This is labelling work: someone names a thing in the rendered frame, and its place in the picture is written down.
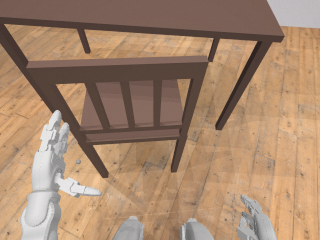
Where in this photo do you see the robot right hand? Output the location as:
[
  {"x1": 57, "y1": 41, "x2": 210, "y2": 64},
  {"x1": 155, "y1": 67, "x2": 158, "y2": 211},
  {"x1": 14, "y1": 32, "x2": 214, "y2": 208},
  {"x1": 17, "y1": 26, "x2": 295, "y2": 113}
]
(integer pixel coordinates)
[{"x1": 236, "y1": 194, "x2": 277, "y2": 240}]

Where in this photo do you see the robot shin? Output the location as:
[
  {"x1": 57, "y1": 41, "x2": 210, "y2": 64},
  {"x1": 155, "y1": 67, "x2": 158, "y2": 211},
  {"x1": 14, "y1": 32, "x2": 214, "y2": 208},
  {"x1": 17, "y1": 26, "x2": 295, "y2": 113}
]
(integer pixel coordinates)
[
  {"x1": 186, "y1": 218, "x2": 197, "y2": 223},
  {"x1": 128, "y1": 216, "x2": 138, "y2": 220}
]

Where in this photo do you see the left robot shin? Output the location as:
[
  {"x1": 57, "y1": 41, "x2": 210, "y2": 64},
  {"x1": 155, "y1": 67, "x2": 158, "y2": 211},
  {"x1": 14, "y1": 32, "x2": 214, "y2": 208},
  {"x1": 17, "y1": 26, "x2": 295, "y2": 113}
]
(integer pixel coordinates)
[{"x1": 128, "y1": 216, "x2": 138, "y2": 220}]

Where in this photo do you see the right robot shin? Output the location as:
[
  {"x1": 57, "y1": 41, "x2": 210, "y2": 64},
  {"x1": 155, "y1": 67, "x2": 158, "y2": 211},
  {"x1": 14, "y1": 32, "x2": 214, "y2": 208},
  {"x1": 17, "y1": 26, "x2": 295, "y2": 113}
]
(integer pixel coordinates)
[{"x1": 186, "y1": 218, "x2": 197, "y2": 223}]

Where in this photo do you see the chair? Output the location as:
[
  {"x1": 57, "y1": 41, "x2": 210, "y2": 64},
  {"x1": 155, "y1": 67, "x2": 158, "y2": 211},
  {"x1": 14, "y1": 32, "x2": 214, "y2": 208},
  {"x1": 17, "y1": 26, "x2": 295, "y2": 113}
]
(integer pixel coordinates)
[{"x1": 26, "y1": 55, "x2": 209, "y2": 178}]

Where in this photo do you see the left robot forearm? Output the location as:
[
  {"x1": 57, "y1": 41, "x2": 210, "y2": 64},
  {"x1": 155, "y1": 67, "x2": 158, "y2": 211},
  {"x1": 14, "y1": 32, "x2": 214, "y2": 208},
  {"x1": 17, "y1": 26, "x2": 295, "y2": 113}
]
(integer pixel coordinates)
[{"x1": 20, "y1": 190, "x2": 62, "y2": 240}]

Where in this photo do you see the table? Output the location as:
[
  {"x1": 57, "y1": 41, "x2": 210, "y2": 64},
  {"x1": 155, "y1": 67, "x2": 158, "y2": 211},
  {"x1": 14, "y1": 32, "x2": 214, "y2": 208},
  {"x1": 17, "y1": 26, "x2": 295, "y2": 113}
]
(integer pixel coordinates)
[{"x1": 0, "y1": 0, "x2": 285, "y2": 131}]

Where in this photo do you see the robot left hand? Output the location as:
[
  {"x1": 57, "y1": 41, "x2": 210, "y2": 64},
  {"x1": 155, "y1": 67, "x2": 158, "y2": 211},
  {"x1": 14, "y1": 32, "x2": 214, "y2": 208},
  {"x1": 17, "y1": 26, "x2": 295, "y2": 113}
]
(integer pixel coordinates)
[{"x1": 31, "y1": 110, "x2": 102, "y2": 198}]

